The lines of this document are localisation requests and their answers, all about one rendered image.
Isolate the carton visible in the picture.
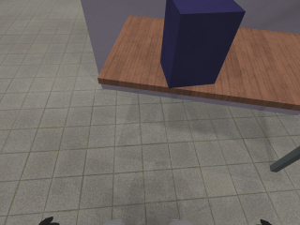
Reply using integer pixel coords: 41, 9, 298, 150
160, 0, 246, 88

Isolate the table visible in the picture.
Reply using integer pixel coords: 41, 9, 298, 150
97, 15, 300, 173

